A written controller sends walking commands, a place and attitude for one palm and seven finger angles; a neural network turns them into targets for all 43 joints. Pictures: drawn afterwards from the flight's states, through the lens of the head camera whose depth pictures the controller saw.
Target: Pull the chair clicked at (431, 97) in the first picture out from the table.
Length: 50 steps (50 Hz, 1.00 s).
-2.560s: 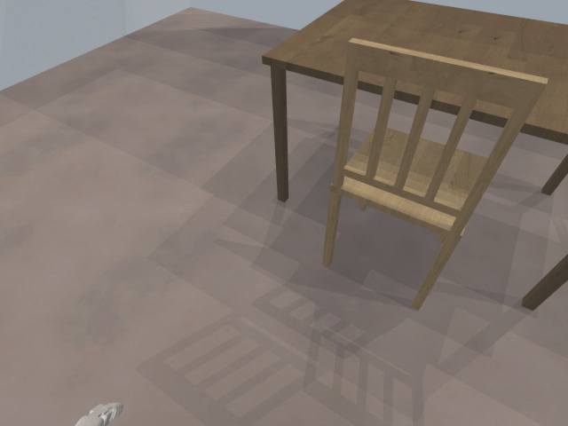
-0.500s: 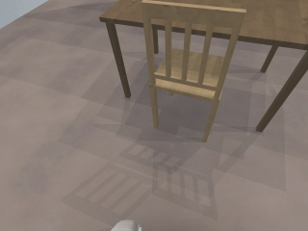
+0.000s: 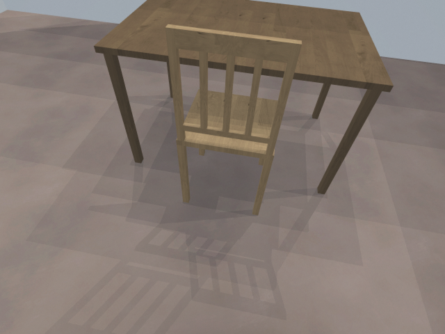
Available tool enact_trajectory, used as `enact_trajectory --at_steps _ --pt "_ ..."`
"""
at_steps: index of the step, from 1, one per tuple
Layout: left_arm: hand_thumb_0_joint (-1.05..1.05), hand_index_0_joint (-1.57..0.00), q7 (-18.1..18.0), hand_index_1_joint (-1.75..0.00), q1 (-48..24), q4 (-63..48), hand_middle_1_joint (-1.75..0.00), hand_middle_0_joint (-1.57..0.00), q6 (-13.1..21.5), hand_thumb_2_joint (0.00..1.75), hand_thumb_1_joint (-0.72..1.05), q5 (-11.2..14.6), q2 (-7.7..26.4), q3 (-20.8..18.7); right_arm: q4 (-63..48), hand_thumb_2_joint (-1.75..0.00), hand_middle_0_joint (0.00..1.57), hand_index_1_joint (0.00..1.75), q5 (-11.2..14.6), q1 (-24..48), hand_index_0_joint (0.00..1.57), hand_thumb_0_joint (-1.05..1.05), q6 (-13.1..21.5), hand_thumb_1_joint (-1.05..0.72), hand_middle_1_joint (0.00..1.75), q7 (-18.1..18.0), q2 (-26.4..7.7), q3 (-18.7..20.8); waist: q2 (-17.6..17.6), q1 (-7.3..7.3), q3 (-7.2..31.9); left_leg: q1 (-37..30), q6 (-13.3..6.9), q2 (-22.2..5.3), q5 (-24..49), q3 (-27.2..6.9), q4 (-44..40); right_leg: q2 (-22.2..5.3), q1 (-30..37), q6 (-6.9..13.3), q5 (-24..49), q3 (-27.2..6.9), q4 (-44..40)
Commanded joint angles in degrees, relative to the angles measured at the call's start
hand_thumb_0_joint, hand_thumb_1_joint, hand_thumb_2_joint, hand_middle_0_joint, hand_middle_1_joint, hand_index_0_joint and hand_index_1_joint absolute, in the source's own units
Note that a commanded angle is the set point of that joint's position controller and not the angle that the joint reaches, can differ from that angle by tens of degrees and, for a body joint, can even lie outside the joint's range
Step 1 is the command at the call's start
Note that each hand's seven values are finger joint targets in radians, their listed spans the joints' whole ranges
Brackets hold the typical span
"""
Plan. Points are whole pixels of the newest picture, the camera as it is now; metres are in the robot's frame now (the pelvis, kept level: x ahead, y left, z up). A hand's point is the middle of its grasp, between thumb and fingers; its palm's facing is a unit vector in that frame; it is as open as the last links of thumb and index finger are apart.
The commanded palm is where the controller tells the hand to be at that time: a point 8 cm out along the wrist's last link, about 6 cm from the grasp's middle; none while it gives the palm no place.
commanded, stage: take the last steps up to it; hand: left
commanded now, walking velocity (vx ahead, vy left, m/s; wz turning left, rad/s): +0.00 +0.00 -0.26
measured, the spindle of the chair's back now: (228, 96) +0.87 +0.06 -0.07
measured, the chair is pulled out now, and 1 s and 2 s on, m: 0.00 0.00 0.00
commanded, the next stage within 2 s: come to a stop and stand still in 1.30 s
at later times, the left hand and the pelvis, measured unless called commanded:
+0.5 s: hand out of the picture +0.15 +0.14 -0.16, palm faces -0.25 -0.96 -0.13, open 7.4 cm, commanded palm none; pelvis +0.03 -0.02 +0.01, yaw -11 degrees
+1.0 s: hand (205, 327) +0.18 +0.05 -0.18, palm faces -0.07 -0.98 -0.18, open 7.3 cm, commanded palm none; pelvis +0.20 -0.13 -0.01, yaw -8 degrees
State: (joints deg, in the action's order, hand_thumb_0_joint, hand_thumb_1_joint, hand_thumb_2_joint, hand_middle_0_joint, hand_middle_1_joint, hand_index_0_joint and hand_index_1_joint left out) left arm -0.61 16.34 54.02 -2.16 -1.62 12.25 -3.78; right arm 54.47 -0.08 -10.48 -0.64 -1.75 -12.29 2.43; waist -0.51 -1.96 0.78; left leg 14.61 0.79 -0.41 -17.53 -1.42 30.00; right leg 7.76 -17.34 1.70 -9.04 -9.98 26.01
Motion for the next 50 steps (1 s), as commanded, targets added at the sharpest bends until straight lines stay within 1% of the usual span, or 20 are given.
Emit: enact_trajectory --at_steps 1,2,3,4,7,11,17,25,28,29,30,31,32,33,34,36,39,42,47,50 --pt "0.00 -0.20 0.1 -0.30 -1.7 -5.3 -0.30 -0.20 0.6 0.90 0.90 0.6 6.0 -1.5 -3.2 -0.90 0.20 0.30 -1.0 -5.5 0.20 0.00 1.2 -0.90 0.30 -0.8 -12.5 2.2 15.8 3.20 -2.8 -6.3 -9.0 -23.2 -1.5 -22.8 -19.6 -1.8 -16.7 -2.4 -20.8 4.2 20.2" --pt "0.00 -0.20 0.3 -0.30 -1.6 -5.6 -0.30 -0.20 0.5 0.90 0.90 0.3 6.8 -1.9 -4.9 -0.90 0.20 0.30 -1.1 -2.3 0.20 0.00 1.0 -0.90 0.30 -0.7 -11.9 1.7 11.0 1.50 -4.8 3.1 -11.6 -24.4 -3.4 -22.4 -20.5 -4.7 -12.5 -3.3 -19.1 3.6 27.5" --pt "0.00 -0.20 0.3 -0.30 -0.8 -3.1 -0.30 -0.20 0.1 0.90 0.90 -0.6 7.6 -2.5 -4.1 -0.90 0.20 0.30 -1.3 -0.5 0.20 0.00 1.5 -0.90 0.30 -0.9 -8.3 0.8 10.5 0.42 -5.7 4.6 -9.7 -18.8 0.6 -17.8 -20.4 -5.1 -11.2 -3.5 -15.9 3.1 31.3" --pt "0.00 -0.20 0.9 -0.30 1.3 -1.9 -0.30 -0.20 0.0 0.90 0.90 -0.5 7.0 -2.5 -3.7 -0.90 0.20 0.30 -1.5 -0.5 0.20 0.00 1.6 -0.90 0.30 -1.1 -7.8 0.4 8.5 -0.28 -4.1 1.9 -8.6 -16.4 1.1 -13.1 -19.3 -5.2 -11.8 -3.6 -13.6 4.4 35.0" --pt "0.00 -0.20 2.1 -0.30 1.1 -1.2 -0.30 -0.20 0.3 0.90 0.90 -0.7 5.3 -1.8 -2.2 -0.90 0.20 0.30 -1.3 -5.1 0.20 0.00 2.6 -0.90 0.30 -1.1 -7.9 0.6 5.9 1.42 -2.4 -5.6 -6.9 -14.1 -4.7 -8.8 -19.7 -6.1 -18.3 -4.0 -8.6 7.0 39.8" --pt "0.00 -0.20 3.0 -0.30 -3.5 -2.2 -0.30 -0.20 0.5 0.90 0.90 -0.7 4.8 -1.5 1.4 -0.90 0.20 0.30 -1.4 -12.7 0.20 0.00 3.8 -0.90 0.30 -1.3 -7.4 1.2 6.2 4.30 -4.6 -11.2 -8.2 -17.2 -4.8 -10.4 -20.6 -9.4 -23.6 -4.4 -6.5 6.9 36.9" --pt "0.00 -0.20 3.8 -0.30 -8.5 -2.2 -0.30 -0.20 0.4 0.90 0.90 -0.6 3.3 -0.9 5.6 -0.90 0.20 0.30 -1.6 -18.6 0.20 0.00 4.5 -0.90 0.30 -1.5 -7.1 1.7 6.7 6.12 -6.2 -14.6 -9.5 -20.3 0.9 -7.9 -21.1 -12.7 -24.2 -4.8 -6.5 9.1 28.7" --pt "0.00 -0.20 4.0 -0.30 -12.8 -1.7 -0.30 -0.20 1.6 0.90 0.90 0.0 0.6 0.0 8.6 -0.90 0.20 0.30 -2.4 -18.3 0.20 0.00 4.0 -0.90 0.30 -0.4 -7.6 2.3 12.0 6.09 -6.3 -6.1 -7.8 -18.8 2.6 0.0 -18.9 -12.2 -9.8 -3.4 -7.7 15.3 11.5" --pt "0.00 -0.20 3.5 -0.30 -7.7 0.9 -0.30 -0.20 2.7 0.90 0.90 0.1 1.2 -0.6 9.2 -0.90 0.20 0.30 -2.2 -18.1 0.20 0.00 3.5 -0.90 0.30 -0.1 -7.3 2.4 9.0 3.44 -3.0 -2.8 -5.0 -16.2 5.2 2.7 -11.3 -9.0 4.1 -2.3 -3.4 18.6 0.7" --pt "0.00 -0.20 3.0 -0.30 -1.8 3.5 -0.30 -0.20 3.4 0.90 0.90 0.0 3.1 -1.0 9.7 -0.90 0.20 0.30 -1.8 -18.1 0.20 0.00 3.5 -0.90 0.30 0.2 -6.2 2.2 5.2 0.68 0.1 0.8 -3.0 -13.7 7.2 5.8 -3.5 -8.9 14.3 -1.2 -2.5 18.0 -2.0" --pt "0.00 -0.20 2.2 -0.30 5.8 6.1 -0.30 -0.20 4.4 0.90 0.90 -0.2 7.5 -1.9 9.1 -0.90 0.20 0.30 -1.2 -18.7 0.20 0.00 3.6 -0.90 0.30 0.9 -3.7 1.5 -3.8 -2.54 5.8 11.9 -0.8 -10.3 2.3 10.8 10.5 -18.4 29.3 2.3 -9.5 7.8 -5.0" --pt "0.00 -0.20 1.2 -0.30 12.4 8.0 -0.30 -0.20 4.8 0.90 0.90 0.2 14.3 -3.2 6.5 -0.90 0.20 0.30 -0.8 -17.0 0.20 0.00 3.7 -0.90 0.30 0.9 0.7 0.1 -18.3 -4.21 9.7 25.1 0.7 -3.8 -19.3 10.9 28.5 -32.5 36.2 6.9 -12.8 -12.5 -10.0" --pt "0.00 -0.20 0.7 -0.30 13.3 8.3 -0.30 -0.20 4.3 0.90 0.90 1.0 14.1 -3.0 4.8 -0.90 0.20 0.30 -1.1 -11.7 0.20 0.00 3.2 -0.90 0.30 0.8 -1.9 0.8 -12.8 -5.40 6.0 26.3 -0.9 -5.4 -17.7 4.4 35.5 -33.5 28.9 7.6 -11.6 -12.4 -13.3" --pt "0.00 -0.20 0.4 -0.30 9.4 8.1 -0.30 -0.20 4.8 0.90 0.90 0.8 11.7 -2.9 5.3 -0.90 0.20 0.30 -1.0 -11.2 0.20 0.00 3.2 -0.90 0.30 1.0 -1.4 1.1 -13.9 -3.63 4.0 26.8 -1.5 -7.4 -12.3 2.9 37.9 -30.6 25.1 7.0 -11.1 -8.0 -13.5" --pt "0.00 -0.20 0.2 -0.30 6.3 7.7 -0.30 -0.20 4.9 0.90 0.90 0.8 9.0 -2.1 5.3 -0.90 0.20 0.30 -1.0 -9.9 0.20 0.00 3.2 -0.90 0.30 1.0 -1.2 1.2 -10.9 -2.56 0.3 26.6 -1.3 -8.5 -9.5 3.5 39.2 -29.6 20.5 7.5 -11.3 -6.3 -14.2" --pt "0.00 -0.20 -0.1 -0.30 1.0 6.7 -0.30 -0.20 5.4 0.90 0.90 0.6 3.2 -0.1 6.6 -0.90 0.20 0.30 -1.6 -11.0 0.20 0.00 2.5 -0.90 0.30 1.3 0.2 1.4 -3.6 1.65 -4.5 22.3 -0.5 -9.5 -3.3 3.9 36.4 -25.4 12.0 6.3 -2.8 4.5 -14.7" --pt "0.00 -0.20 -0.4 -0.30 2.3 6.6 -0.30 -0.20 6.3 0.90 0.90 0.0 -0.4 0.5 6.7 -0.90 0.20 0.30 -2.0 -13.0 0.20 0.00 1.6 -0.90 0.30 1.6 3.0 1.7 -4.5 4.01 -6.9 19.8 0.2 -8.4 1.4 5.7 32.6 -23.2 7.0 6.3 5.5 10.6 -15.8" --pt "0.00 -0.20 -0.6 -0.30 3.6 7.1 -0.30 -0.20 6.9 0.90 0.90 0.0 0.4 1.1 4.2 -0.90 0.20 0.30 -1.8 -8.2 0.20 0.00 1.6 -0.90 0.30 2.3 2.5 1.8 -5.9 3.63 -8.0 21.1 0.2 -8.2 3.5 6.0 26.9 -23.4 8.6 7.7 10.0 10.3 -16.4" --pt "0.00 -0.20 -0.7 -0.30 7.1 8.6 -0.30 -0.20 6.9 0.90 0.90 -0.1 2.9 1.0 1.0 -0.90 0.20 0.30 -1.5 0.7 0.20 0.00 2.4 -0.90 0.30 3.1 1.4 1.2 -6.1 1.87 -8.6 17.1 -1.4 -6.4 4.2 8.1 13.4 -23.2 12.4 7.3 16.9 10.7 -13.4" --pt "0.00 -0.20 -0.7 -0.30 7.0 9.0 -0.30 -0.20 6.8 0.90 0.90 0.2 4.7 0.7 1.8 -0.90 0.20 0.30 -1.5 -2.7 0.20 0.00 3.2 -0.90 0.30 2.6 0.4 1.3 -3.8 4.47 -6.0 5.8 -3.2 -2.6 4.1 10.5 6.7 -21.7 12.4 6.3 28.9 12.8 -4.2"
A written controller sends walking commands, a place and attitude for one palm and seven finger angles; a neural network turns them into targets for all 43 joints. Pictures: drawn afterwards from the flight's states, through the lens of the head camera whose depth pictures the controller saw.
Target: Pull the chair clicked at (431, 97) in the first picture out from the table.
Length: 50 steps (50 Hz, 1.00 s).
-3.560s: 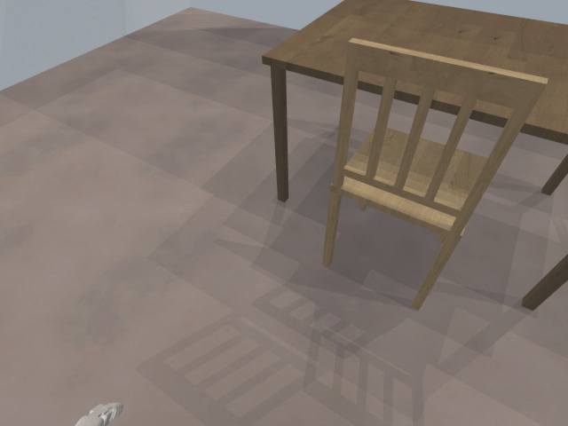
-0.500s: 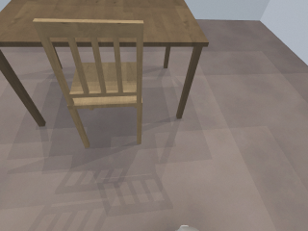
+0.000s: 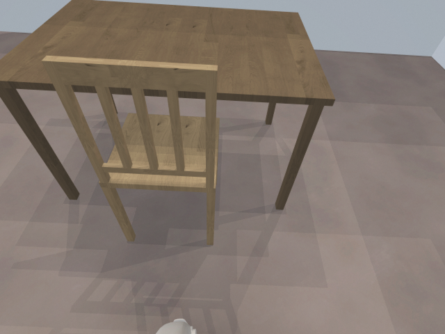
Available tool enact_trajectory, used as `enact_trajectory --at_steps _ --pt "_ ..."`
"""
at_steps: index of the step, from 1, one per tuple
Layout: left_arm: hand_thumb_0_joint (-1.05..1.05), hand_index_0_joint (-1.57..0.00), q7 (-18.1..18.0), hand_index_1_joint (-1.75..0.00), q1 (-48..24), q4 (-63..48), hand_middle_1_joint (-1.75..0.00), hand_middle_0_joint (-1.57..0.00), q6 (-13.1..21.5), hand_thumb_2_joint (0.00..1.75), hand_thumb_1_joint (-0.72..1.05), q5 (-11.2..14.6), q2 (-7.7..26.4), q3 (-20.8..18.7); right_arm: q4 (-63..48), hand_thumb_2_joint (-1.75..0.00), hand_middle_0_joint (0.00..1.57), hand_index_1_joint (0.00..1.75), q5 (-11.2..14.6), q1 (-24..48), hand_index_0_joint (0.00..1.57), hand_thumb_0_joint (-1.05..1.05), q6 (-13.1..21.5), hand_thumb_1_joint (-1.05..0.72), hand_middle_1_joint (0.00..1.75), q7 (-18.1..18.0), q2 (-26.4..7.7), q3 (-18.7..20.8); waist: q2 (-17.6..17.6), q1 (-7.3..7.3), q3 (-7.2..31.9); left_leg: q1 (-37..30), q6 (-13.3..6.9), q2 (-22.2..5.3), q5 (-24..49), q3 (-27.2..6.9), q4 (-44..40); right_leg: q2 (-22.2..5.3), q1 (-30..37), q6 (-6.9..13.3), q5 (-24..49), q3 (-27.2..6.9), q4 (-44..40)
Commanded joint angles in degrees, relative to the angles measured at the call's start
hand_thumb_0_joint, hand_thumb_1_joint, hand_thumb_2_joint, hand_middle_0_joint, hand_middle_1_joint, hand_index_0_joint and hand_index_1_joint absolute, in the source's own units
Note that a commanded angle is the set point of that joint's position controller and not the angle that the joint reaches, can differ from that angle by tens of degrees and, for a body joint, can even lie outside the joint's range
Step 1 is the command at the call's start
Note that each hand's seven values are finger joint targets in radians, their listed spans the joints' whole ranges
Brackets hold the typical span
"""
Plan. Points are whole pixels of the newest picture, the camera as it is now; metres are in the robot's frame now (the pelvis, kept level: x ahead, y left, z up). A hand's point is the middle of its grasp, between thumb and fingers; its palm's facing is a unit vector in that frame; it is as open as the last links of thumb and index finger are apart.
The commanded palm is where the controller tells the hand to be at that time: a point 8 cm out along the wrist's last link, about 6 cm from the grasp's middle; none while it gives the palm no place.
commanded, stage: take the last steps up to it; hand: left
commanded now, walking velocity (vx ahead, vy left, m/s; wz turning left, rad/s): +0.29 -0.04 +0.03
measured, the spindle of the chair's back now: (146, 132) +0.64 +0.28 -0.06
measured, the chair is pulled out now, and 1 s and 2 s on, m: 0.00 0.00 0.00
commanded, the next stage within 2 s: come to a stop and stand still in 0.30 s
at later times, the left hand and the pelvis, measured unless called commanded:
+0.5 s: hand (157, 298) +0.22 +0.16 -0.17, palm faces +0.02 -0.97 -0.23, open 7.3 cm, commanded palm none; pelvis +0.19 -0.03 +0.00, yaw +0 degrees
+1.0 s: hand (129, 305) +0.20 +0.22 -0.18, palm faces +0.13 -0.97 -0.22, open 7.4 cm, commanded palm none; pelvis +0.16 +0.02 +0.00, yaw +3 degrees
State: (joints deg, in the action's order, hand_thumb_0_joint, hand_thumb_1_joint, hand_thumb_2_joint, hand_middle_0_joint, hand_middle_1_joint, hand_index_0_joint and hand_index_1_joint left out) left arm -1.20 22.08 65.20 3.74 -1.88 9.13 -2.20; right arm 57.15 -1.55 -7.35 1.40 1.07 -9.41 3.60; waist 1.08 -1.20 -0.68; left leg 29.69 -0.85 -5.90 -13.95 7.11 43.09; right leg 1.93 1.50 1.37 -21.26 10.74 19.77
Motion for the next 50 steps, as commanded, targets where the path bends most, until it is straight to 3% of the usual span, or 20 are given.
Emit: enact_trajectory --at_steps 1,2,3,4,7,10,21,23,25,26,28,32,36,43,45,46,47,48,49,50 --pt "0.00 -0.20 0.0 -0.30 1.1 -2.1 -0.30 -0.20 0.7 0.90 0.90 0.7 8.3 -1.0 0.9 -0.90 0.20 0.30 -0.3 -11.7 0.20 0.00 1.5 -0.90 0.30 -0.6 -3.6 0.4 -4.1 6.25 -1.1 -17.3 -2.0 4.8 3.8 2.9 -10.4 -13.6 -7.2 5.2 43.3 -5.5 10.5" --pt "0.00 -0.20 0.2 -0.30 1.9 -2.5 -0.30 -0.20 0.6 0.90 0.90 0.9 7.0 -0.9 2.8 -0.90 0.20 0.30 -0.7 -18.7 0.20 0.00 1.8 -0.90 0.30 -1.2 -7.3 1.2 1.2 8.91 3.3 -30.0 -4.2 0.5 6.0 -3.7 -13.6 -10.6 -15.3 3.0 35.5 -4.3 23.1" --pt "0.00 -0.20 0.8 -0.30 4.2 -3.7 -0.30 -0.20 0.5 0.90 0.90 1.8 4.2 -0.5 3.5 -0.90 0.20 0.30 -1.3 -24.2 0.20 0.00 2.2 -0.90 0.30 -1.8 -13.9 2.6 15.7 9.51 9.0 -41.4 -11.0 -15.7 11.6 -26.2 -19.9 -2.3 -29.3 -0.3 7.1 -0.7 42.2" --pt "0.00 -0.20 0.9 -0.30 2.3 -5.3 -0.30 -0.20 0.6 0.90 0.90 1.5 5.6 -0.5 3.9 -0.90 0.20 0.30 0.1 -24.7 0.20 0.00 1.6 -0.90 0.30 -2.3 -15.5 2.4 14.2 8.74 9.7 -40.4 -15.1 -21.7 13.5 -35.1 -25.7 -1.1 -34.0 0.3 -11.4 -7.2 53.2" --pt "0.00 -0.20 1.6 -0.30 -1.5 -4.6 -0.30 -0.20 -0.5 0.90 0.90 0.7 4.6 -1.0 0.7 -0.90 0.20 0.30 0.6 -11.2 0.20 0.00 2.3 -0.90 0.30 -2.8 -7.9 0.4 0.3 3.87 -2.6 -21.1 -11.9 -16.4 2.5 -23.4 -30.2 -8.1 -35.6 0.1 -1.0 -11.4 54.4" --pt "0.00 -0.20 1.8 -0.30 4.2 -2.9 -0.30 -0.20 -2.3 0.90 0.90 0.0 0.9 -0.9 1.1 -0.90 0.20 0.30 0.6 -7.9 0.20 0.00 3.0 -0.90 0.30 -2.6 -5.3 -0.4 4.5 -0.15 -1.9 -13.3 -8.3 -9.7 5.9 -9.9 -31.3 -8.7 -28.6 -1.2 4.4 -9.4 46.2" --pt "0.00 -0.20 1.6 -0.30 -5.8 -6.7 -0.30 -0.20 -2.6 0.90 0.90 0.2 0.8 -0.8 3.8 -0.90 0.20 0.30 0.0 -12.9 0.20 0.00 1.5 -0.90 0.30 -2.7 -6.5 0.3 5.8 1.80 -4.1 -17.4 -9.1 -8.9 11.2 -7.2 -26.3 -6.0 -22.7 -1.7 7.5 -5.0 17.0" --pt "0.00 -0.20 0.7 -0.30 -0.3 -4.4 -0.30 -0.20 -1.7 0.90 0.90 0.3 2.0 -0.8 4.7 -0.90 0.20 0.30 0.4 -12.5 0.20 0.00 1.3 -0.90 0.30 -3.0 -4.7 -0.6 0.6 -1.26 -1.1 -16.1 -4.2 -4.9 15.6 -4.1 -16.9 -6.1 -11.4 -2.2 20.0 -6.3 4.9" --pt "0.00 -0.20 -0.6 -0.30 2.1 -3.1 -0.30 -0.20 -0.5 0.90 0.90 0.5 9.6 -1.3 5.1 -0.90 0.20 0.30 1.4 -17.9 0.20 0.00 1.0 -0.90 0.30 -2.7 -0.6 -1.4 -13.9 0.71 7.7 -10.3 1.7 2.9 -12.4 -0.8 -6.4 -22.9 0.8 3.5 56.7 -22.0 4.0" --pt "0.00 -0.20 -0.6 -0.30 0.9 -4.0 -0.30 -0.20 -1.1 0.90 0.90 0.8 11.3 -1.3 5.4 -0.90 0.20 0.30 1.7 -19.0 0.20 0.00 0.0 -0.90 0.30 -3.2 -1.7 -0.7 -11.1 1.00 8.6 -12.8 1.8 3.4 -20.1 -3.0 -1.2 -25.7 -1.9 7.3 65.3 -20.4 4.2" --pt "0.00 -0.20 -1.5 -0.30 -2.1 -4.3 -0.30 -0.20 -1.7 0.90 0.90 0.7 10.5 -1.9 5.2 -0.90 0.20 0.30 1.6 -15.9 0.20 0.00 -1.9 -0.90 0.30 -3.6 -1.7 -0.4 -15.5 0.18 6.9 -9.4 2.3 3.3 -22.1 -5.0 8.7 -25.2 -3.7 10.0 73.2 -20.4 5.6" --pt "0.00 -0.20 -2.4 -0.30 -4.7 -5.9 -0.30 -0.20 -3.2 0.90 0.90 0.5 10.6 -2.9 3.7 -0.90 0.20 0.30 1.2 -11.2 0.20 0.00 -3.7 -0.90 0.30 -3.2 -2.9 0.5 -6.5 -0.94 4.5 -2.8 3.2 4.7 -17.7 -7.6 20.1 -25.0 -3.9 10.6 66.4 -17.1 4.9" --pt "0.00 -0.20 -2.6 -0.30 -8.4 -8.4 -0.30 -0.20 -3.7 0.90 0.90 0.4 10.9 -3.3 1.4 -0.90 0.20 0.30 0.6 -9.0 0.20 0.00 -5.4 -0.90 0.30 -2.2 -3.2 1.2 -9.0 0.05 4.7 -3.1 4.4 4.8 -11.5 -8.4 22.1 -23.0 -9.5 9.2 50.7 -13.8 2.0" --pt "0.00 -0.20 -1.5 -0.30 -11.0 -11.2 -0.30 -0.20 -4.7 0.90 0.90 -0.7 11.9 -3.7 -1.1 -0.90 0.20 0.30 0.8 -7.7 0.20 0.00 -3.8 -0.90 0.30 -1.4 -3.2 0.9 -15.7 0.09 3.2 -10.9 3.3 4.7 -10.2 -4.5 2.5 -19.8 -15.3 7.3 20.5 -14.2 -1.2" --pt "0.00 -0.20 -1.2 -0.30 -11.1 -11.0 -0.30 -0.20 -5.1 0.90 0.90 -0.3 11.9 -3.7 -0.6 -0.90 0.20 0.30 0.7 -10.2 0.20 0.00 -3.0 -0.90 0.30 -1.6 -3.5 0.6 -13.9 1.32 3.3 -17.5 2.9 5.5 -4.4 -2.7 -8.5 -18.0 -18.7 5.2 13.8 -14.2 0.8" --pt "0.00 -0.20 -1.1 -0.30 -11.4 -11.0 -0.30 -0.20 -5.4 0.90 0.90 0.0 11.3 -3.5 0.0 -0.90 0.20 0.30 0.8 -12.3 0.20 0.00 -2.6 -0.90 0.30 -1.6 -3.9 0.5 -11.8 2.45 3.1 -22.9 2.6 5.1 0.3 -3.0 -16.3 -16.4 -22.3 3.1 8.7 -13.6 3.6" --pt "0.00 -0.20 -0.8 -0.30 -10.0 -11.2 -0.30 -0.20 -5.8 0.90 0.90 0.5 9.1 -2.8 0.1 -0.90 0.20 0.30 0.8 -13.0 0.20 0.00 -2.1 -0.90 0.30 -1.7 -6.4 0.7 -1.7 2.55 3.5 -25.9 2.1 1.6 -0.1 -7.5 -21.5 -12.6 -25.9 0.8 2.1 -11.3 9.9" --pt "0.00 -0.20 -0.7 -0.30 -8.6 -12.0 -0.30 -0.20 -6.3 0.90 0.90 1.0 5.2 -2.2 -1.5 -0.90 0.20 0.30 0.2 -11.6 0.20 0.00 -1.7 -0.90 0.30 -1.8 -11.1 1.5 16.0 2.26 0.6 -19.3 -1.3 -10.6 1.1 -22.6 -29.5 -5.6 -30.2 -2.7 -7.2 -6.1 19.7" --pt "0.00 -0.20 -1.0 -0.30 -10.7 -12.3 -0.30 -0.20 -6.7 0.90 0.90 0.8 5.5 -2.2 -3.5 -0.90 0.20 0.30 -0.1 -7.4 0.20 0.00 -2.2 -0.90 0.30 -2.1 -12.7 1.4 16.2 2.21 -3.3 -7.1 -5.4 -14.3 -1.3 -26.4 -33.5 -3.8 -26.6 -2.6 -9.8 -10.2 27.5" --pt "0.00 -0.20 -0.8 -0.30 -10.6 -11.5 -0.30 -0.20 -7.0 0.90 0.90 0.7 6.1 -2.5 -4.3 -0.90 0.20 0.30 -0.4 -3.1 0.20 0.00 -2.2 -0.90 0.30 -2.7 -11.4 0.6 12.4 0.71 -5.4 -1.7 -6.7 -12.7 -6.7 -23.6 -35.5 -4.9 -23.8 -2.3 -6.6 -13.4 32.0"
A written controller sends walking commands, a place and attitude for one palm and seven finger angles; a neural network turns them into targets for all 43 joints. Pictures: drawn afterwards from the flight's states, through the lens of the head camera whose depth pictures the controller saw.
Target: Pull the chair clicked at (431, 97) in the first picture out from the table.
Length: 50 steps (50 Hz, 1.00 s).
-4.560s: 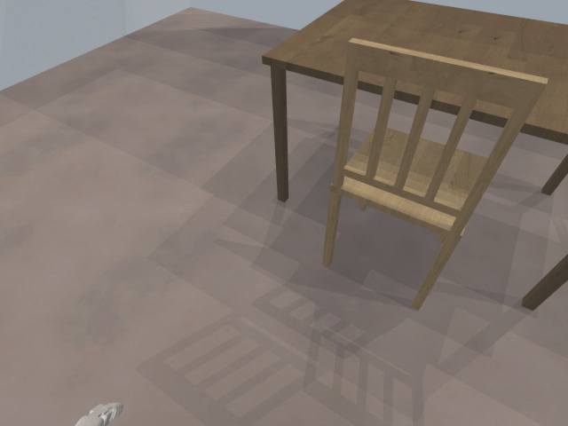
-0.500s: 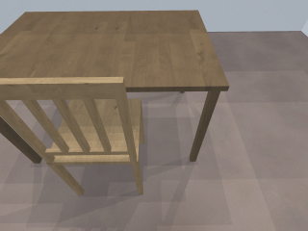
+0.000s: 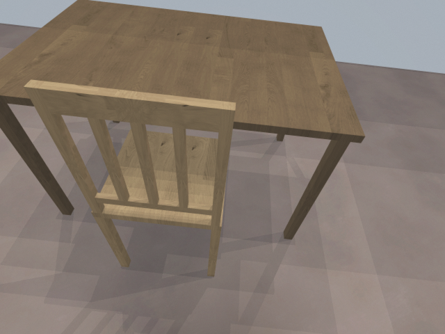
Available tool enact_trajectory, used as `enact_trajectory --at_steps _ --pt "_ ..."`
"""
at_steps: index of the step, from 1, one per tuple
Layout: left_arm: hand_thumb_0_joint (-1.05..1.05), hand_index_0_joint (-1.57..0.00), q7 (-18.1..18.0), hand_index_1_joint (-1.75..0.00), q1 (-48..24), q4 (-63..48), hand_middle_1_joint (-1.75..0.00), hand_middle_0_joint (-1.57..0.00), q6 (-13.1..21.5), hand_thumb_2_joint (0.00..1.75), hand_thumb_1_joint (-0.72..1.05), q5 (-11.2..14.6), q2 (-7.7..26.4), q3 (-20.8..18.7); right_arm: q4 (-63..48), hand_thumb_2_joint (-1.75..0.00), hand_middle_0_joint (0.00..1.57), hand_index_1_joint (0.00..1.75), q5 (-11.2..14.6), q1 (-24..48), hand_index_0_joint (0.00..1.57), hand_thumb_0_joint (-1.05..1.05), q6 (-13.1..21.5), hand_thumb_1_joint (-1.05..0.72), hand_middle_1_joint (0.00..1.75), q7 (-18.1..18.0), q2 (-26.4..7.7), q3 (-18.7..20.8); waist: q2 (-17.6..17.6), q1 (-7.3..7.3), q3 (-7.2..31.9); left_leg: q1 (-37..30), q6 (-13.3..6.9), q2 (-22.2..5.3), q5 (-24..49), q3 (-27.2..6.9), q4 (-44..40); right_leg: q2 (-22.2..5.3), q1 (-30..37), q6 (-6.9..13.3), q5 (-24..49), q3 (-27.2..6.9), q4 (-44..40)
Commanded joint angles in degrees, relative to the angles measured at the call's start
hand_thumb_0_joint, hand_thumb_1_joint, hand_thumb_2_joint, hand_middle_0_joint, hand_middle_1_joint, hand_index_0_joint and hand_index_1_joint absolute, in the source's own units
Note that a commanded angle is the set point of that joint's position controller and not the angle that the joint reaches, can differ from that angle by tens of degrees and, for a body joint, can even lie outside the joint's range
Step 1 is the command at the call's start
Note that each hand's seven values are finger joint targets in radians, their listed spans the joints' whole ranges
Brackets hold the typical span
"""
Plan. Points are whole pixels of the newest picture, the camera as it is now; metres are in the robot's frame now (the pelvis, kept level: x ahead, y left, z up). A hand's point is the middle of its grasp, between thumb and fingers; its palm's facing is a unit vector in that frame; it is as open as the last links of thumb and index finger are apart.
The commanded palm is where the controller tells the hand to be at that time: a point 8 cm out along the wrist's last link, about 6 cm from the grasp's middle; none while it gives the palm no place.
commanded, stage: come to a stop and stand still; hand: left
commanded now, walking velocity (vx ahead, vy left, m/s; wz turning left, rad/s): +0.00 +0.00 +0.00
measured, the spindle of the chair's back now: (147, 167) +0.49 +0.23 -0.06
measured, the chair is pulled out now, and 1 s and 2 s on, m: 0.00 0.00 0.00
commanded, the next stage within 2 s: look again from close up in 0.84 s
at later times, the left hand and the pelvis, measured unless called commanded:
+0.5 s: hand out of the picture -0.05 +0.20 -0.16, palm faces +0.00 -0.98 -0.19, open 7.4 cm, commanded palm none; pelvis -0.03 +0.04 +0.02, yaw -2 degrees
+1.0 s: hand out of the picture -0.08 +0.17 -0.16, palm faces +0.00 -0.99 -0.17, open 7.4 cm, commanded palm none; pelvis -0.04 +0.02 +0.01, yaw +0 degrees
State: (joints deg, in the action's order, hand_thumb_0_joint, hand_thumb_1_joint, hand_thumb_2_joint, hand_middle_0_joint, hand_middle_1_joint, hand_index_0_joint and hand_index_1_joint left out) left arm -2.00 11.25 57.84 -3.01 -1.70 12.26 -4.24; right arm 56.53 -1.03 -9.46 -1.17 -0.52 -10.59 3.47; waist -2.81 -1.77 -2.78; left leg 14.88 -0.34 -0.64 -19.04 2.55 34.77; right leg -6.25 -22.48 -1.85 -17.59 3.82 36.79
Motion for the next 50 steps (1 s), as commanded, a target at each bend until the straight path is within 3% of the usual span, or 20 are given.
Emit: enact_trajectory --at_steps 1,3,5,7,10,12,13,15,17,18,19,20,21,27,31,46,47,48,49,50 --pt "0.00 -0.20 0.2 -0.30 1.7 -2.7 -0.30 -0.20 -0.6 0.90 0.90 0.0 3.1 -0.7 -3.3 -0.90 0.20 0.30 -0.9 1.3 0.20 0.00 0.5 -0.90 0.30 -1.5 -8.8 0.4 17.2 0.00 -3.7 12.7 -5.8 -14.3 -3.1 -15.2 -26.8 4.0 -0.1 1.1 -7.0 -7.1 18.8" --pt "0.00 -0.20 0.5 -0.30 5.9 -0.6 -0.30 -0.20 -0.2 0.90 0.90 0.0 3.6 -0.6 -3.4 -0.90 0.20 0.30 -0.5 2.3 0.20 0.00 0.8 -0.90 0.30 -1.7 -7.3 -0.5 13.4 -1.33 -2.6 9.0 -6.1 -12.0 -0.6 -11.4 -24.4 4.7 -1.3 1.2 -4.2 -6.7 23.0" --pt "0.00 -0.20 0.5 -0.30 7.8 0.8 -0.30 -0.20 0.2 0.90 0.90 0.1 3.2 0.0 -2.5 -0.90 0.20 0.30 -0.1 0.7 0.20 0.00 1.0 -0.90 0.30 -1.7 -6.6 -0.7 10.8 -0.85 -0.6 3.9 -6.4 -10.2 1.2 -9.3 -23.7 4.9 -1.6 0.5 -3.1 -5.5 21.5" --pt "0.00 -0.20 0.5 -0.30 7.3 1.1 -0.30 -0.20 0.6 0.90 0.90 0.3 2.9 0.8 -1.0 -0.90 0.20 0.30 0.4 -2.2 0.20 0.00 1.1 -0.90 0.30 -1.9 -6.1 -0.7 8.9 0.42 1.1 -2.7 -7.7 -11.0 4.2 -10.3 -23.1 4.2 -2.3 0.2 -3.9 -4.6 16.0" --pt "0.00 -0.20 0.3 -0.30 6.2 1.2 -0.30 -0.20 1.0 0.90 0.90 0.4 1.6 1.8 1.2 -0.90 0.20 0.30 0.2 -6.5 0.20 0.00 1.4 -0.90 0.30 -2.2 -6.0 -0.6 9.9 2.64 3.6 -10.6 -9.2 -12.8 9.8 -13.8 -22.5 3.6 -0.2 0.2 -8.4 -3.9 5.0" --pt "0.00 -0.20 0.1 -0.30 6.6 2.2 -0.30 -0.20 1.3 0.90 0.90 0.7 1.2 2.2 2.6 -0.90 0.20 0.30 0.3 -8.1 0.20 0.00 1.5 -0.90 0.30 -2.1 -5.9 -0.5 9.4 3.01 4.3 -11.6 -9.6 -13.3 16.1 -13.9 -21.3 3.8 3.7 0.7 -8.3 -3.8 -3.1" --pt "0.00 -0.20 -0.1 -0.30 8.4 3.2 -0.30 -0.20 1.4 0.90 0.90 0.8 0.7 2.3 3.2 -0.90 0.20 0.30 0.3 -8.1 0.20 0.00 1.6 -0.90 0.30 -2.0 -5.8 -0.6 8.8 2.27 4.9 -11.2 -9.0 -12.8 17.7 -13.8 -20.6 4.1 6.7 0.9 -5.7 -3.6 -7.5" --pt "0.00 -0.20 -0.5 -0.30 12.2 5.6 -0.30 -0.20 2.3 0.90 0.90 0.8 0.5 2.7 4.3 -0.90 0.20 0.30 0.9 -8.2 0.20 0.00 1.8 -0.90 0.30 -1.8 -4.9 -0.9 4.9 1.02 6.5 -8.6 -5.7 -9.8 17.1 -11.2 -17.4 3.1 14.4 1.5 6.3 -4.3 -19.2" --pt "0.00 -0.20 -0.8 -0.30 11.2 6.4 -0.30 -0.20 3.0 0.90 0.90 0.9 1.8 3.0 4.7 -0.90 0.20 0.30 1.4 -7.8 0.20 0.00 1.9 -0.90 0.30 -1.5 -2.4 -1.5 0.8 2.29 3.0 -4.3 -1.9 -5.7 12.6 -7.2 -16.8 -1.5 15.0 3.7 10.0 -9.1 -20.1" --pt "0.00 -0.20 -0.8 -0.30 11.0 6.5 -0.30 -0.20 3.2 0.90 0.90 1.1 1.7 3.3 5.1 -0.90 0.20 0.30 1.3 -7.7 0.20 0.00 2.0 -0.90 0.30 -1.3 -2.0 -1.8 2.1 2.58 2.2 -6.1 -1.1 -4.8 11.2 -7.2 -17.9 -2.5 12.3 4.5 8.5 -9.1 -19.8" --pt "0.00 -0.20 -0.7 -0.30 10.9 7.0 -0.30 -0.20 3.2 0.90 0.90 1.0 1.3 3.4 5.7 -0.90 0.20 0.30 0.9 -8.0 0.20 0.00 1.9 -0.90 0.30 -1.3 -2.1 -1.8 0.6 2.74 2.0 -8.1 -1.0 -4.6 14.1 -6.9 -17.8 -1.2 10.9 4.4 8.9 -8.5 -18.9" --pt "0.00 -0.20 -0.8 -0.30 10.6 7.3 -0.30 -0.20 3.6 0.90 0.90 1.1 0.5 3.5 6.4 -0.90 0.20 0.30 0.7 -8.2 0.20 0.00 1.9 -0.90 0.30 -1.4 -2.6 -1.9 -3.6 2.72 2.1 -9.4 -1.5 -5.2 15.6 -6.4 -16.7 -0.6 10.3 4.0 9.6 -8.4 -19.1" --pt "0.00 -0.20 -0.9 -0.30 10.2 7.3 -0.30 -0.20 3.6 0.90 0.90 1.1 0.0 3.7 6.9 -0.90 0.20 0.30 0.7 -8.9 0.20 0.00 1.9 -0.90 0.30 -1.4 -3.1 -1.9 -4.1 3.01 1.6 -10.0 -1.7 -5.4 15.7 -6.4 -17.1 -0.5 10.0 3.7 8.9 -8.1 -19.3" --pt "0.00 -0.20 -1.0 -0.30 11.2 7.5 -0.30 -0.20 3.1 0.90 0.90 1.1 -0.2 3.7 9.1 -0.90 0.20 0.30 0.8 -9.7 0.20 0.00 1.4 -0.90 0.30 -1.4 -2.5 -2.4 0.2 2.22 -4.1 -6.2 -1.6 -5.4 5.7 -7.0 -20.3 0.3 8.3 3.4 1.6 -7.4 -20.2" --pt "0.00 -0.20 -1.0 -0.30 12.4 7.6 -0.30 -0.20 2.9 0.90 0.90 1.1 -0.8 3.6 9.5 -0.90 0.20 0.30 0.6 -10.8 0.20 0.00 1.2 -0.90 0.30 -1.5 -1.7 -2.4 3.2 2.05 -5.6 -4.0 -1.5 -5.3 0.6 -7.8 -22.0 0.8 7.6 3.5 -0.4 -7.1 -19.8" --pt "0.00 -0.20 -1.0 -0.30 14.2 8.0 -0.30 -0.20 3.7 0.90 0.90 1.3 -2.4 3.8 10.0 -0.90 0.20 0.30 0.6 -12.7 0.20 0.00 1.6 -0.90 0.30 -1.8 -0.3 -2.5 2.7 2.45 -2.2 -6.5 -1.6 -5.3 6.7 -6.7 -18.9 0.7 7.7 4.0 2.3 -7.8 -20.1" --pt "0.00 -0.20 -0.4 -0.30 10.6 0.8 -0.30 -0.20 5.0 0.90 0.90 0.1 9.4 4.7 0.6 -0.90 0.20 0.30 0.0 -9.3 0.20 0.00 1.9 -0.90 0.30 -0.5 -7.8 -1.7 3.7 3.54 -9.7 -1.0 -1.2 -1.3 7.1 -6.5 -16.0 2.8 3.6 5.2 -1.6 -5.3 -17.9" --pt "0.00 -0.20 -1.0 -0.30 10.4 1.2 -0.30 -0.20 4.9 0.90 0.90 0.3 4.3 3.3 0.7 -0.90 0.20 0.30 -0.5 -7.6 0.20 0.00 2.5 -0.90 0.30 -1.0 -6.4 -0.6 6.2 2.23 -4.6 1.0 -1.4 -4.3 1.9 -7.4 -12.2 1.0 3.6 5.2 -4.7 -7.0 -15.4" --pt "0.00 -0.20 -1.3 -0.30 11.1 2.2 -0.30 -0.20 5.2 0.90 0.90 -0.1 2.3 3.5 1.5 -0.90 0.20 0.30 -0.6 -8.3 0.20 0.00 2.8 -0.90 0.30 -1.3 -4.5 -0.8 7.3 2.92 -0.8 0.5 -1.7 -4.3 6.0 -7.9 -11.3 0.5 6.6 5.7 0.7 -7.5 -15.3" --pt "0.00 -0.20 -1.3 -0.30 12.8 2.1 -0.30 -0.20 5.3 0.90 0.90 0.4 1.1 4.3 1.2 -0.90 0.20 0.30 -0.2 -9.8 0.20 0.00 2.7 -0.90 0.30 -1.3 -2.8 -1.4 4.2 2.47 1.1 -0.6 -1.8 -3.7 7.4 -7.6 -9.4 0.0 7.5 5.6 2.2 -8.1 -16.1"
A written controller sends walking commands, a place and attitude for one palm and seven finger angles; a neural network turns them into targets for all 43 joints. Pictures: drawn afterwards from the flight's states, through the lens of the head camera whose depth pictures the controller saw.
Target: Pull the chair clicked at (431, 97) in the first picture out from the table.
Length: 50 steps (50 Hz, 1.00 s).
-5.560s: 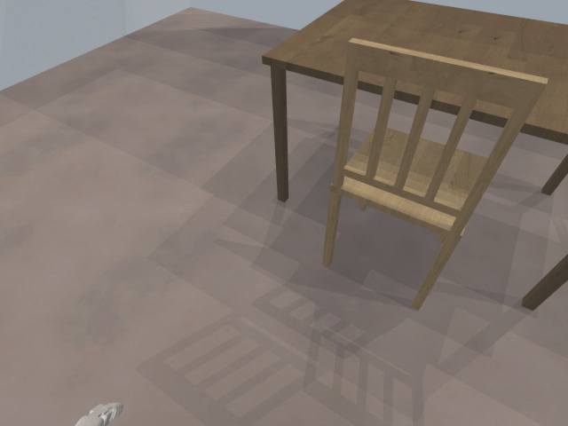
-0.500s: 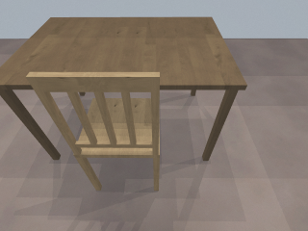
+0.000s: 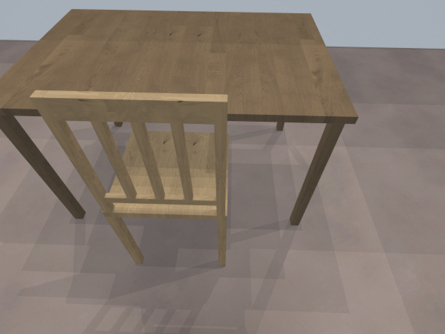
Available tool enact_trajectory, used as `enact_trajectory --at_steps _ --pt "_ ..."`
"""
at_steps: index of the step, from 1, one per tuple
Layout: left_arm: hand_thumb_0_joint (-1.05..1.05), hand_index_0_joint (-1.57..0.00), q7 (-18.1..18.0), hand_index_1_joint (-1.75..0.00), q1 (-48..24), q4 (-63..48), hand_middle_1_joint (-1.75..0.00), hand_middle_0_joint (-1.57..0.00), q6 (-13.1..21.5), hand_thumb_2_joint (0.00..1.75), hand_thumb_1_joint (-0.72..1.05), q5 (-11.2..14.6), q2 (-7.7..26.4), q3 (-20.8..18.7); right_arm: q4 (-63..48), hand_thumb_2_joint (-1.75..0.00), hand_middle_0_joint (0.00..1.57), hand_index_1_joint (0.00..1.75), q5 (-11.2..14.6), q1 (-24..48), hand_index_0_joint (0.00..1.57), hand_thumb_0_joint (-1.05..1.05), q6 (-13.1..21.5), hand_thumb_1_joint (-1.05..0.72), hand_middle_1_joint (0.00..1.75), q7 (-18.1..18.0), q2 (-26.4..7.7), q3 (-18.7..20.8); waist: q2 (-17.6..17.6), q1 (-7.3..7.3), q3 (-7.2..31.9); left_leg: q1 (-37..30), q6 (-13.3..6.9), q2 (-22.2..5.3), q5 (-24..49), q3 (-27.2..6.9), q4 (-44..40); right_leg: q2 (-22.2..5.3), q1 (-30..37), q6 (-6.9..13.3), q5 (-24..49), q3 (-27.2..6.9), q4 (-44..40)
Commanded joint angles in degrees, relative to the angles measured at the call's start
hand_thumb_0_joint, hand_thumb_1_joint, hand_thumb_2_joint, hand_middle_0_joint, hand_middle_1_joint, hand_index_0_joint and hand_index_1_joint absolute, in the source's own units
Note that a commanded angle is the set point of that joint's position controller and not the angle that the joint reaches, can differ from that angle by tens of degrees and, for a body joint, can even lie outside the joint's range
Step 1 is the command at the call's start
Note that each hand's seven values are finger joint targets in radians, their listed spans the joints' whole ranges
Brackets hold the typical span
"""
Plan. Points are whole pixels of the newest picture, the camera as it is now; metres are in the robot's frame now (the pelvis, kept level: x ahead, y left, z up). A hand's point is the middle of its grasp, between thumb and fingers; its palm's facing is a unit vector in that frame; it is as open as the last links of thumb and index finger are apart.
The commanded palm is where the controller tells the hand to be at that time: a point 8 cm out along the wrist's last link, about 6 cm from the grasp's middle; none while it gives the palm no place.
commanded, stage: look again from close up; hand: left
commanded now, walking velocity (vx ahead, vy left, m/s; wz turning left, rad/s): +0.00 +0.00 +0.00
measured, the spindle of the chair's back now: (150, 164) +0.53 +0.22 -0.07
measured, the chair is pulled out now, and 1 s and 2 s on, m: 0.00 0.00 0.00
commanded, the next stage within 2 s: none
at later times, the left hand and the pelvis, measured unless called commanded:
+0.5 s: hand out of the picture +0.03 +0.18 -0.18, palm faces +0.02 -0.98 -0.20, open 7.3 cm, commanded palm none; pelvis +0.01 +0.01 -0.01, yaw -1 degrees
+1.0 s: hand out of the picture -0.05 +0.20 -0.18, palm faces +0.00 -0.99 -0.17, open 7.4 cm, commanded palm none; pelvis -0.01 +0.04 +0.00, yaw -1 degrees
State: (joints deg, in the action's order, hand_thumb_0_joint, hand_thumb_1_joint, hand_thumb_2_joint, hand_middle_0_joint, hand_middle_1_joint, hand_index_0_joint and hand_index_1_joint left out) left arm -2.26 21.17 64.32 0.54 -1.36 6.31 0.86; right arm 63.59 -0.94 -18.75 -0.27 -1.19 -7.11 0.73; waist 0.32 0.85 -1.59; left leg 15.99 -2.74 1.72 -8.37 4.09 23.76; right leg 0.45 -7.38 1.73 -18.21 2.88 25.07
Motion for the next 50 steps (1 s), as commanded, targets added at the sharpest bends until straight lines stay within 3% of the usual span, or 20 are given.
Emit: enact_trajectory --at_steps 1,4,7,11,12,13,16,18,24,33,38,50 --pt "0.00 -0.20 -1.1 -0.30 3.2 -4.8 -0.30 -0.20 1.7 0.90 0.90 0.1 6.5 -1.0 -6.4 -0.90 0.20 0.30 -0.3 -1.7 0.20 0.00 1.6 -0.90 0.30 -0.6 -5.8 1.4 -1.8 0.25 1.3 -2.0 0.7 -5.8 -2.5 -8.4 4.0 -7.3 -8.2 2.2 2.7 -8.4 -5.0" --pt "0.00 -0.20 -1.4 -0.30 1.4 -6.5 -0.30 -0.20 1.7 0.90 0.90 0.2 7.1 -1.2 -6.9 -0.90 0.20 0.30 -0.4 -2.1 0.20 0.00 1.5 -0.90 0.30 -0.4 -6.1 1.2 -7.1 0.79 1.2 -1.8 0.4 -5.5 2.0 -7.2 6.5 -8.1 -7.3 2.2 10.0 -9.1 -4.3" --pt "0.00 -0.20 -1.5 -0.30 3.6 -7.6 -0.30 -0.20 1.6 0.90 0.90 0.3 7.4 -1.2 -6.8 -0.90 0.20 0.30 -0.3 -1.3 0.20 0.00 2.0 -0.90 0.30 -0.5 -6.4 0.5 -3.6 -0.55 2.6 -3.0 -0.3 -6.3 13.1 -6.6 7.2 -7.0 -3.0 1.3 25.1 -7.4 0.1" --pt "0.00 -0.20 -1.5 -0.30 3.6 -8.6 -0.30 -0.20 0.8 0.90 0.90 0.5 8.8 -1.8 -7.1 -0.90 0.20 0.30 0.0 0.8 0.20 0.00 1.3 -0.90 0.30 -0.9 -7.8 0.9 -2.1 -0.81 0.8 -3.0 -0.4 -6.5 12.6 -6.0 6.7 -6.8 -3.1 0.8 25.6 -7.0 0.9" --pt "0.00 -0.20 -1.5 -0.30 4.0 -8.8 -0.30 -0.20 0.8 0.90 0.90 0.3 8.6 -1.6 -7.1 -0.90 0.20 0.30 0.0 1.1 0.20 0.00 1.4 -0.90 0.30 -0.7 -7.6 0.6 -0.9 -1.17 1.5 -3.8 -0.5 -6.5 15.7 -5.7 7.2 -6.5 -2.1 0.6 27.4 -7.1 1.1" --pt "0.00 -0.20 -1.5 -0.30 4.2 -8.9 -0.30 -0.20 0.7 0.90 0.90 0.4 9.0 -1.7 -7.1 -0.90 0.20 0.30 0.0 1.8 0.20 0.00 1.2 -0.90 0.30 -0.7 -7.6 0.7 -2.0 -1.31 1.2 -3.9 -0.4 -6.6 14.1 -5.5 7.1 -6.8 -2.3 0.3 27.6 -7.1 0.8" --pt "0.00 -0.20 -1.3 -0.30 2.4 -9.5 -0.30 -0.20 0.4 0.90 0.90 0.4 9.4 -1.7 -7.2 -0.90 0.20 0.30 0.0 3.4 0.20 0.00 0.8 -0.90 0.30 -0.7 -8.3 0.8 -0.2 -1.02 -0.3 -4.0 -0.2 -6.8 10.7 -6.1 5.3 -6.4 -3.8 0.5 20.6 -7.0 -0.2" --pt "0.00 -0.20 -1.3 -0.30 2.3 -9.8 -0.30 -0.20 0.3 0.90 0.90 0.3 9.1 -1.5 -7.2 -0.90 0.20 0.30 0.0 4.0 0.20 0.00 0.9 -0.90 0.30 -0.5 -8.5 0.6 -1.0 -1.09 -0.2 -4.8 -0.4 -7.1 11.5 -6.3 4.9 -6.0 -3.7 0.3 18.9 -6.9 -0.7" --pt "0.00 -0.20 -1.0 -0.30 1.2 -9.2 -0.30 -0.20 0.2 0.90 0.90 0.3 9.2 -1.3 -6.6 -0.90 0.20 0.30 0.1 5.3 0.20 0.00 0.7 -0.90 0.30 -0.2 -8.9 0.3 -0.2 -1.04 -2.0 -4.3 -0.3 -7.2 4.7 -7.2 1.2 -5.7 -4.7 0.0 10.1 -6.8 -3.4" --pt "0.00 -0.20 -0.7 -0.30 2.0 -6.7 -0.30 -0.20 0.2 0.90 0.90 0.3 8.3 -1.0 -4.1 -0.90 0.20 0.30 0.3 4.0 0.20 0.00 0.7 -0.90 0.30 0.0 -8.9 0.1 -1.5 -0.94 -2.6 -4.7 -0.1 -7.4 -1.3 -8.0 -3.2 -5.8 -4.6 -0.4 5.5 -6.2 -5.5" --pt "0.00 -0.20 -0.7 -0.30 3.4 -4.7 -0.30 -0.20 0.3 0.90 0.90 0.4 7.8 -0.9 -2.4 -0.90 0.20 0.30 0.5 2.8 0.20 0.00 0.9 -0.90 0.30 0.0 -8.7 -0.1 -0.6 -1.10 -1.9 -5.1 -0.2 -7.7 -2.0 -8.6 -5.2 -5.9 -3.4 -0.6 5.6 -5.8 -5.6" --pt "0.00 -0.20 -0.8 -0.30 7.1 -1.5 -0.30 -0.20 -0.3 0.90 0.90 0.0 5.8 -0.8 -0.3 -0.90 0.20 0.30 0.5 0.5 0.20 0.00 0.5 -0.90 0.30 -0.2 -8.4 0.5 0.5 -1.33 -3.9 -3.0 0.2 -8.9 -14.2 -11.7 -12.3 -5.2 -4.7 -1.3 2.0 -4.0 -3.9"
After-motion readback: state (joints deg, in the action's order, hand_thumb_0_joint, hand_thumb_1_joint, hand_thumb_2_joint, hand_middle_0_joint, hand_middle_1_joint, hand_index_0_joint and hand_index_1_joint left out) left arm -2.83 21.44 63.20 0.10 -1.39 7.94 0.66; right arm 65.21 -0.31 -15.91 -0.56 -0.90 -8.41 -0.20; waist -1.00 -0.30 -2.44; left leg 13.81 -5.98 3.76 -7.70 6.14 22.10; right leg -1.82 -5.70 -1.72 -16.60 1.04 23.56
